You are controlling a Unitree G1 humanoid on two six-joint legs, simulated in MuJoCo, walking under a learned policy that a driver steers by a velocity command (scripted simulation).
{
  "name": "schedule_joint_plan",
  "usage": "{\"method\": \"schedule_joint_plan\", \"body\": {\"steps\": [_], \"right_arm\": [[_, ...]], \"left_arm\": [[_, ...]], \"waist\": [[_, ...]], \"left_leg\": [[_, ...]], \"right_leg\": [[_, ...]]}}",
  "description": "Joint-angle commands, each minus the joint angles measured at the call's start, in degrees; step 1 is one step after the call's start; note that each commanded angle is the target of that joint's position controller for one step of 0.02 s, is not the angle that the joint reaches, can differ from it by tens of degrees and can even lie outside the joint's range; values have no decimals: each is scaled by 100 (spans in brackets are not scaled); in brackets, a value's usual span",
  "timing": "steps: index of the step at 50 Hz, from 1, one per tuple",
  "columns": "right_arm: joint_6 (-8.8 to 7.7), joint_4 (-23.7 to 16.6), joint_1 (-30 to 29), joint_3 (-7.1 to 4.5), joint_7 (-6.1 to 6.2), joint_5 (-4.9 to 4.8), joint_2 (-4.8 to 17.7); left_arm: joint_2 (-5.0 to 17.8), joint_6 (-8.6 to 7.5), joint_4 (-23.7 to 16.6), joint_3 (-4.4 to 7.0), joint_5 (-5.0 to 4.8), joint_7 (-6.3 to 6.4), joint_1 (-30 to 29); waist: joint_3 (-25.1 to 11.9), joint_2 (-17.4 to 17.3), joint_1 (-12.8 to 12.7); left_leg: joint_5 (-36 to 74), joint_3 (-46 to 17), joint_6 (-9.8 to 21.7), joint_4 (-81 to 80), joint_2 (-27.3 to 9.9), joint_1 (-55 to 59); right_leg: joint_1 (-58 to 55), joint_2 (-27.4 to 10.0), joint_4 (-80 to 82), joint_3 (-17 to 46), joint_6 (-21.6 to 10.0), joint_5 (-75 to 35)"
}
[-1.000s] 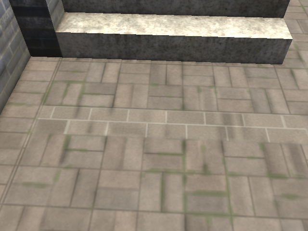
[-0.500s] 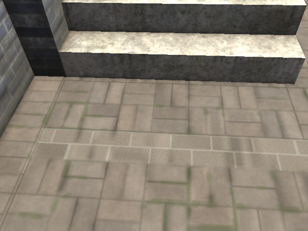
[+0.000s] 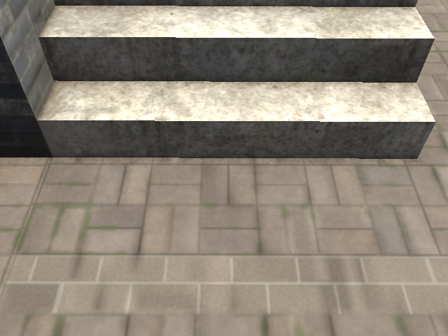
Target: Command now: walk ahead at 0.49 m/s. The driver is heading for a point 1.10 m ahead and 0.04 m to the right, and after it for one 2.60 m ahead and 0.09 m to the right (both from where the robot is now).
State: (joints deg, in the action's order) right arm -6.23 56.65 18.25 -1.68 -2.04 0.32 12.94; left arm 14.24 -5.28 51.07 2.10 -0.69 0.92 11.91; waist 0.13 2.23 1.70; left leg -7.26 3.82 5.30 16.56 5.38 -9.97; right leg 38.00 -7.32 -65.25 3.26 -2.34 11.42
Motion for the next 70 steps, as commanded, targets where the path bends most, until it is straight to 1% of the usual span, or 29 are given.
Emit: {"method": "schedule_joint_plan", "body": {"steps": [1,5,10,12,14,15,16,17,18,20,22,28,32,37,40,41,42,43,44,45,46,47,50,55,62,66,68,69,70], "right_arm": [[-104,-314,-233,-119,113,-8,756],[-26,-215,236,-146,200,-99,914],[95,-25,654,-181,215,-152,973],[156,-16,601,-216,228,-156,1041],[219,-73,383,-195,229,-125,1013],[217,-195,327,-98,226,-43,789],[92,-298,915,107,172,-22,121],[-69,-205,921,76,141,-117,336],[-151,-357,388,-71,119,-271,892],[-124,-486,-189,-109,177,-198,853],[46,-442,-26,-135,212,-128,629],[160,-739,-804,-166,234,-54,474],[115,-959,-1624,-124,165,-90,366],[51,-1242,-2322,-93,20,-148,401],[-12,-1280,-2169,-141,-59,-152,558],[97,-1132,-1667,-112,-46,344,500],[92,-861,-856,-198,-3,396,601],[42,-580,226,-313,78,447,929],[45,-459,1060,-524,142,517,1704],[131,-452,992,-514,125,244,1583],[147,-508,338,-456,128,147,1404],[126,-583,-121,-351,122,132,983],[60,-445,-368,-216,101,68,542],[-19,-163,124,-225,113,34,657],[-6,106,649,-185,165,54,661],[1,232,605,-175,234,65,687],[31,252,461,-137,277,0,614],[9,127,464,-70,310,-30,482],[46,202,1319,85,350,-266,-112]], "left_arm": [[266,19,-242,78,72,40,196],[165,-49,-486,38,17,-33,-737],[248,-101,-770,17,-58,-209,-1435],[375,-152,-803,56,-59,-267,-1299],[685,-190,-519,235,-44,-258,-248],[1101,-201,-224,392,-7,-213,925],[1767,-152,-72,559,83,-201,1691],[1309,-145,-46,430,70,-224,1777],[953,-158,-138,309,39,-223,1237],[557,-135,-340,170,46,-253,273],[374,-155,-285,116,100,-302,97],[647,-137,62,188,87,-160,706],[738,-93,202,195,32,-84,1019],[784,15,468,237,-19,-40,1412],[897,90,488,293,-34,-2,1279],[772,2,565,236,389,-38,1394],[728,-18,643,238,379,-70,1488],[655,-29,603,203,331,-70,1487],[90,-41,422,59,-6,-132,2169],[545,-69,478,179,106,-120,1887],[681,-49,311,238,123,-127,1250],[561,-73,234,188,134,-159,922],[273,131,369,129,317,-233,1057],[224,253,135,89,313,-313,303],[95,181,-202,-8,213,-281,-916],[154,36,-90,6,223,-154,-649],[284,-104,301,77,329,-68,343],[650,-181,448,148,433,-13,933],[1087,-142,457,255,441,-12,1218]], "waist": [[312,-427,-267],[307,-435,72],[466,-520,278],[383,-598,125],[-206,-613,-467],[-1039,-304,-910],[-1878,1135,-818],[-2246,1264,-854],[-1369,855,-743],[-496,117,-406],[-239,260,-112],[104,84,-166],[288,112,-413],[554,122,-575],[373,221,-354],[330,332,-229],[-43,307,60],[-711,77,489],[-1882,-1546,439],[-2146,-1470,488],[-1284,-1048,254],[-713,-644,120],[-170,-732,-299],[215,-661,-269],[506,-588,39],[271,-707,-103],[-180,-447,-512],[-719,-104,-644],[-1495,1123,-416]], "left_leg": [[408,-1188,980,-1179,-1601,-612],[494,-916,724,-1080,-1515,-97],[345,-1028,645,-668,-1877,836],[647,-1108,553,-351,-2014,1088],[2261,-817,345,885,-1701,985],[2062,-492,142,2448,-1351,158],[-140,-67,-324,4802,-376,-2287],[-2405,-957,-266,5742,-258,-3125],[-2073,-1060,-135,6080,-628,-3612],[-1092,-793,-130,5520,-1152,-3266],[-652,-771,-191,5014,-1350,-2637],[571,-663,-415,3577,-1369,-3258],[1376,-463,-412,2264,-1170,-3013],[1038,-458,-263,1541,-1058,-3191],[426,-326,-59,1291,-885,-2615],[107,121,5,1229,-643,-1829],[68,261,130,1104,-397,-704],[-25,-171,331,1248,-775,799],[-552,-2935,1094,970,-2647,2938],[-308,-4371,1165,78,-2935,2875],[-528,-3394,959,88,-2646,2170],[-253,-2730,826,-74,-2437,1348],[452,-1579,548,-565,-1873,7],[325,-1112,711,-1082,-1740,19],[1268,-634,588,-915,-1620,502],[3372,-558,349,77,-1710,967],[3477,-423,100,1305,-1348,937],[2171,-299,-103,2224,-1114,234],[-1239,78,-314,3928,-372,-1076]], "right_leg": [[115,-241,807,8,157,-925],[-67,21,2473,-215,202,-1760],[-48,187,3338,-247,94,-1242],[-379,283,3574,-298,-68,-776],[-1860,619,3816,-573,-308,-573],[-3555,107,3654,-5,-631,-719],[-5899,-1331,3991,2486,-1533,-104],[-6146,-1629,4779,3950,-1739,378],[-5430,-1440,4823,3142,-1400,403],[-3814,-947,5153,1710,-1102,-415],[-3003,-587,5522,1035,-972,-810],[-3102,-473,5803,323,-1034,-1867],[-3237,-359,5923,37,-889,-1483],[-4106,-698,5638,78,-855,-1468],[-4404,-836,5165,78,-727,-2317],[-4291,-542,4777,-212,-575,-3176],[-4033,-327,3783,-368,-468,-3836],[-3242,-44,2401,-544,-358,-3115],[-1171,738,5,-912,-47,-593],[-512,1123,-797,-155,-132,1929],[-152,713,-1018,95,-239,1436],[-220,455,-676,35,-264,913],[-1057,169,102,-136,-180,549],[-521,3,1004,-356,41,-221],[-709,278,2923,-668,130,-925],[-1379,557,3443,-679,-86,-622],[-2623,707,4332,-732,-246,-1354],[-3796,-97,4083,-83,-374,-3311],[-5284,-1699,3736,1475,-1389,-6130]]}}
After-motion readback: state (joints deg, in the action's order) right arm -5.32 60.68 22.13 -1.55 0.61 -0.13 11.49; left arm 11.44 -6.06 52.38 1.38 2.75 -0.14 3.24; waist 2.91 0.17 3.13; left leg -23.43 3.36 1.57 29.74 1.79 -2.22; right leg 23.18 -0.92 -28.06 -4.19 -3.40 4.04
